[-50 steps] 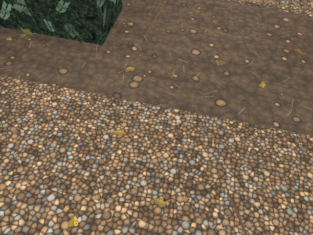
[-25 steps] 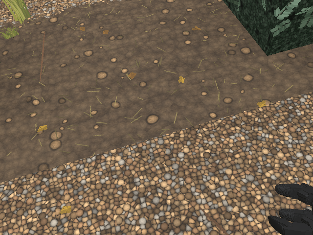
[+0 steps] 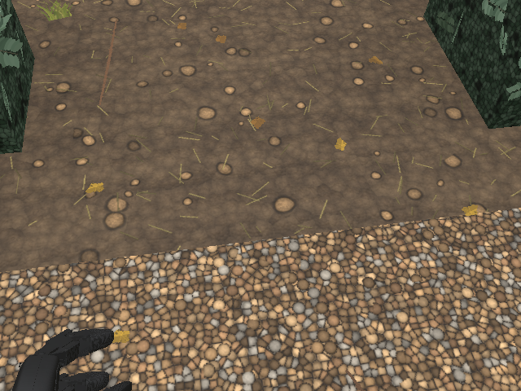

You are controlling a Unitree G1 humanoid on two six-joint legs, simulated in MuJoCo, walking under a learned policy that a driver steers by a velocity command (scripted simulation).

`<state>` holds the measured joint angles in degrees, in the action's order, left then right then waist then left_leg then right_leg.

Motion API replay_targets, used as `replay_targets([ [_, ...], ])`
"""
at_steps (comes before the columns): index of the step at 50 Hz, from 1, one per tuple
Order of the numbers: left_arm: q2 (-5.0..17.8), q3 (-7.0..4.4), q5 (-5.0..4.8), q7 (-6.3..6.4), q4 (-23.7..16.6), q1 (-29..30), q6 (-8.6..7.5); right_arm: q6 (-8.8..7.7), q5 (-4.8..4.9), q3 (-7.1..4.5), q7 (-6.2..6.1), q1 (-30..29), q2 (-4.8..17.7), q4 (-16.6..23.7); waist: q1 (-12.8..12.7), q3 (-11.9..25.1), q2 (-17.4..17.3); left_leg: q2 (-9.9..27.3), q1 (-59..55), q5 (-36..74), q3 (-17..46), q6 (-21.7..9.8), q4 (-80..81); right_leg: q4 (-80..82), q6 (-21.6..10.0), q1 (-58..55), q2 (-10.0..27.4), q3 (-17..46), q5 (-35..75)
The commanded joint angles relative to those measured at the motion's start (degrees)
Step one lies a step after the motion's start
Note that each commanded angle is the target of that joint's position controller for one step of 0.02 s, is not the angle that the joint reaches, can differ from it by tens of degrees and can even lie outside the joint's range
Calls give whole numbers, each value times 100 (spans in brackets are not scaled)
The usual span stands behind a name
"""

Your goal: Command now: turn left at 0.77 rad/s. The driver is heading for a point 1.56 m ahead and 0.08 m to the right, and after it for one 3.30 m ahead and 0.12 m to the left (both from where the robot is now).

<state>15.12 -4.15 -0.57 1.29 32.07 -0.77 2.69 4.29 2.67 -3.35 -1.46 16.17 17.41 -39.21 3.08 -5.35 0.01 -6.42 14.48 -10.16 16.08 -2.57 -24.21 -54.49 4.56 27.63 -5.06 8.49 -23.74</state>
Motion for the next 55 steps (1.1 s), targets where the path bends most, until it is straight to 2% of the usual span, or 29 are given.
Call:
replay_targets([
  [1,114,-28,24,-86,-393,296,-264,67,-60,-299,-80,-262,962,550,-106,1412,-887,1168,-1186,3040,1523,-1003,94,472,-7,-85,-205,-209,372],
  [8,369,-118,-2,-263,-173,36,-422,135,0,-283,-68,-652,902,920,-195,1282,-1069,1031,-830,2602,2390,-833,-50,1974,-179,-905,-155,-4,459],
  [10,416,-126,35,-313,75,-462,-449,107,7,-174,-123,-909,697,978,-376,1417,-1027,831,-623,1912,2082,-630,-382,3122,-391,-1672,130,-13,1563],
  [11,489,-122,91,-329,100,-466,-436,90,-48,-77,-141,-631,393,927,-221,1524,-249,372,-256,413,1566,-405,-1168,3583,-669,-2228,762,638,2529],
  [12,665,-82,211,-290,-35,-344,-402,52,-199,-7,-162,-118,221,798,40,1346,1054,-550,641,-2634,1019,-46,-2269,3587,-1188,-2591,1845,1804,4532],
  [13,681,-24,379,-305,26,-371,-464,-3,-248,-164,-186,75,595,804,220,951,1390,-538,1113,-3203,785,313,-3190,3859,-2129,-1793,2598,2945,4401],
  [14,217,124,285,-341,27,-49,-536,-22,-293,-225,-212,51,836,609,310,642,871,-39,977,-2589,659,542,-3516,3892,-2350,-1235,2496,2803,3456],
  [15,-152,273,172,-360,50,156,-525,1,-332,-201,-202,-38,791,446,286,543,475,216,719,-2030,497,687,-3330,3909,-2080,-1035,1998,2205,2656],
  [16,6,261,55,-345,48,163,-453,34,-408,-191,-186,-224,681,453,240,607,441,316,794,-1740,-35,799,-3338,3903,-1856,-1193,1599,1987,2177],
  [17,388,158,-44,-296,-8,141,-369,19,-420,-208,-165,-503,658,596,112,528,480,336,1039,-1601,-429,895,-3599,3828,-1836,-1280,1467,2043,2354],
  [18,699,63,-65,-237,-18,-64,-289,-18,-354,-216,-143,-712,630,674,-1,489,433,333,1209,-1607,-690,938,-3779,3754,-1826,-1364,1373,2019,2574],
  [20,948,-58,-152,-136,36,-722,-175,-54,-245,-225,-133,-1109,551,802,-355,421,635,279,1859,-1703,-864,904,-3311,3732,-1731,-2084,1187,2156,2095],
  [22,960,-93,-150,-48,89,-1146,-80,-99,-221,-205,-132,-1310,375,851,-542,619,861,252,2082,-1677,-799,872,-3032,3709,-1728,-2650,1154,2360,1912],
  [27,1020,-174,-160,71,2,-1193,121,-329,-186,-225,24,-1396,226,729,-567,1088,984,39,1509,-1534,-805,768,-2150,3597,-1694,-2792,1036,2543,2354],
  [31,1073,-216,-111,75,-115,-979,251,-464,-196,-174,161,-1166,130,612,-437,1387,1072,-113,547,-1214,-824,700,-1702,3464,-1707,-2265,1018,2815,3407],
  [35,999,-167,-215,100,-283,-689,277,-551,-207,-209,260,-753,258,476,-145,1450,914,124,-397,-513,-745,540,-292,3080,-1464,-1786,929,3175,3524],
  [36,858,-107,-284,129,-314,-655,280,-533,-222,-249,243,-516,310,379,-9,1456,694,373,-1086,280,-734,402,548,2664,-1217,-1277,647,2971,2646],
  [37,413,-1,-228,161,-216,-1272,303,-468,-279,-278,194,-697,602,405,-413,1583,-772,1549,-1949,1571,456,-27,755,1180,-843,-330,-302,1984,-207],
  [38,789,-135,-120,211,-157,-1676,239,-405,-495,-270,153,-710,816,581,-529,1208,-1109,2571,-1564,3056,1240,-469,498,33,-568,703,-781,1477,-1551],
  [39,1265,-290,-131,198,-227,-1620,165,-429,-589,-330,121,-915,965,574,-690,875,-1235,3164,-807,2596,1623,-963,923,-924,-328,981,-340,1089,-1359],
  [40,1610,-397,-123,237,-20,-1704,209,-442,-541,-228,104,-1358,625,695,-770,544,-767,2746,-439,1812,896,-1008,1012,-1560,-168,888,25,798,-802],
  [41,1589,-424,-70,289,142,-1761,289,-421,-464,-127,59,-1609,321,755,-753,385,-452,2182,-256,1180,240,-835,984,-2046,-131,915,0,660,-252],
  [43,1416,-399,-80,318,187,-1960,392,-363,-303,2,-62,-1775,149,818,-767,201,-495,1714,-114,1046,-572,-608,895,-2696,-59,1099,65,455,298],
  [46,1153,-278,-137,323,-44,-1538,334,-300,-419,125,-162,-1019,74,659,-288,400,-489,1692,-526,1232,-735,-972,889,-2869,149,1277,235,94,609],
  [49,813,-162,-92,364,-16,-1385,293,-359,-397,173,-21,-548,132,485,-173,408,-424,1843,-1059,710,-366,-1151,921,-2236,218,1295,99,437,391],
  [51,514,-72,-37,353,182,-1489,258,-478,-342,303,87,-694,-178,411,-336,452,-494,1710,-1090,52,-337,-956,959,-976,179,842,291,764,582],
  [52,425,-39,8,327,238,-1477,246,-526,-267,313,131,-776,-186,360,-411,439,-665,1628,-1092,-184,-285,-849,1046,-250,182,568,470,581,602],
  [53,422,-19,67,288,185,-1330,239,-521,-179,249,155,-797,46,320,-421,374,-830,1604,-1092,-177,-206,-802,1107,333,208,362,666,88,456],
  [55,592,-51,72,274,71,-864,149,-455,-120,23,160,-352,683,206,-92,267,-904,1675,-1147,311,120,-859,996,1004,226,123,608,-259,58],
])
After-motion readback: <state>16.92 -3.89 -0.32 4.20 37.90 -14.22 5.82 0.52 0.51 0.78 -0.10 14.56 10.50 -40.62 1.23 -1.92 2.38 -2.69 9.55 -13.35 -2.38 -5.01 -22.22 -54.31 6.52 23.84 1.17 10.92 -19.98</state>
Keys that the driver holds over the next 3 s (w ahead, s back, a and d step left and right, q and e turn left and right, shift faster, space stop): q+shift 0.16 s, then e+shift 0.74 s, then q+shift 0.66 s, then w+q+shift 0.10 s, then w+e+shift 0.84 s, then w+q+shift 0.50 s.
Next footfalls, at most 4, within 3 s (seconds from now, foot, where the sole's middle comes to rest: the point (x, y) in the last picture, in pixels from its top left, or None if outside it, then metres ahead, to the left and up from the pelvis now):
0.22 right None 0.07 -0.11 -0.78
0.74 left None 0.02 0.09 -0.78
1.38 right None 0.01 -0.13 -0.78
2.06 left None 0.08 0.20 -0.78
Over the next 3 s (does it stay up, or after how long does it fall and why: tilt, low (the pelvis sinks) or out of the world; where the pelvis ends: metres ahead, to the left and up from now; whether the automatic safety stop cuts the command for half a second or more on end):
stays up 0.81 -0.01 -0.22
